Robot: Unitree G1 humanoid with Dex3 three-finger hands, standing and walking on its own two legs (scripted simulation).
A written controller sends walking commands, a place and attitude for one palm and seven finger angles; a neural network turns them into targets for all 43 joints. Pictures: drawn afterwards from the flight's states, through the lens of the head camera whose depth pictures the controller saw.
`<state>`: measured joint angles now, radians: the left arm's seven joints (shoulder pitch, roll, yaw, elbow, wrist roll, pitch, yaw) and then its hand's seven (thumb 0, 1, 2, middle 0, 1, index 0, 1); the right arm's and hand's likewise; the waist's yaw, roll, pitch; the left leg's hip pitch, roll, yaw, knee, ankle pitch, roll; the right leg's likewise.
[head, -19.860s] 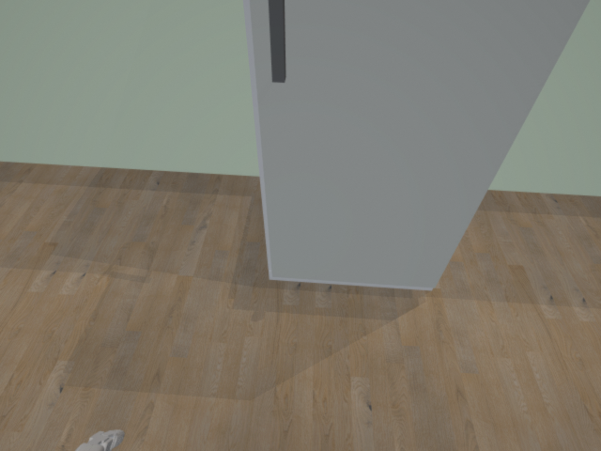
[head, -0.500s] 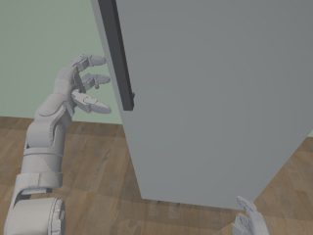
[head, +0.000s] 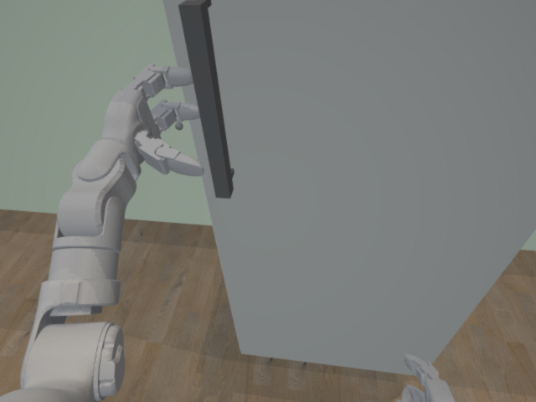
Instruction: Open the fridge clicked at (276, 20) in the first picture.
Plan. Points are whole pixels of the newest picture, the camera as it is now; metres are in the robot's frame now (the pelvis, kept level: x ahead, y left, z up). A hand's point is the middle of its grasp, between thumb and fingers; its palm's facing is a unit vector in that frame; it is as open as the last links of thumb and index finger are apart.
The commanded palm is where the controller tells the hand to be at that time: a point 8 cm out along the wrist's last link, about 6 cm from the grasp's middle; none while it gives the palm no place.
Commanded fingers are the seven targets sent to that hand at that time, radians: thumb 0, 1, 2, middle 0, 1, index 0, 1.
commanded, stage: feel for the door with the fingertips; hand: left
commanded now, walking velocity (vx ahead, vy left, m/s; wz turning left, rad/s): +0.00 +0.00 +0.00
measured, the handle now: (216, 110) +0.44 +0.10 +0.26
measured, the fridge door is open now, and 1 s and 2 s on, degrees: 0 0 0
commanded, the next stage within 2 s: slide the fingers in behind the handle in 0.20 s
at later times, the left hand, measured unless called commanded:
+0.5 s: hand (194, 132) +0.38 +0.12 +0.26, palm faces -0.07 -1.00 -0.02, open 14.0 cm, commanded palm +0.35 +0.18 +0.25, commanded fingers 0.00 -0.50 0.30 -0.30 -1.20 -0.30 -1.20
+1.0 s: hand (189, 148) +0.36 +0.13 +0.25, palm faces -0.04 -1.00 -0.02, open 13.9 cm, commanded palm +0.34 +0.17 +0.25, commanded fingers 0.00 -0.50 0.30 -0.30 -1.20 -0.30 -1.20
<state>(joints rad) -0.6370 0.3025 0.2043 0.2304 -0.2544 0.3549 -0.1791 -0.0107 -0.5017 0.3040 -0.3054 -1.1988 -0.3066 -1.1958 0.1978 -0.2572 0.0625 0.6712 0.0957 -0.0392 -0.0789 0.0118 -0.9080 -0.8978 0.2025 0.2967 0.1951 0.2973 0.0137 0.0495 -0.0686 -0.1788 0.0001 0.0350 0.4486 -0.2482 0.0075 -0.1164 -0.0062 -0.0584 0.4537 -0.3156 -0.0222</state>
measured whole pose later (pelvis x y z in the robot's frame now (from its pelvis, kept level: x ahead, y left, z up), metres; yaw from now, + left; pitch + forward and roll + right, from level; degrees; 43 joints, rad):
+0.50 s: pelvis +0.00 +0.00 +0.00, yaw +0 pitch -1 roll +1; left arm -0.63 0.28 0.20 0.23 -0.24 0.43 -0.12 -0.01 -0.50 0.30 -0.30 -1.20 -0.29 -1.19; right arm 0.17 -0.26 0.06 0.64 0.09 0.01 -0.07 0.01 -0.91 -0.90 0.20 0.30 0.20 0.30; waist 0.00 0.06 -0.07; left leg -0.17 0.00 0.04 0.42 -0.23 0.00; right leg -0.11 0.00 -0.05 0.44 -0.31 -0.03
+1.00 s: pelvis -0.01 +0.00 +0.00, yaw +1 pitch -2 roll +1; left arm -0.59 0.24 0.15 0.14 -0.24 0.48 -0.08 -0.01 -0.50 0.30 -0.30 -1.20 -0.30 -1.23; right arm 0.12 -0.23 0.08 0.64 0.09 0.00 -0.07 0.01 -0.91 -0.90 0.20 0.30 0.20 0.30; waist 0.03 0.06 -0.05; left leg -0.18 0.00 0.02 0.44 -0.23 0.01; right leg -0.11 -0.01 -0.07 0.46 -0.31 -0.03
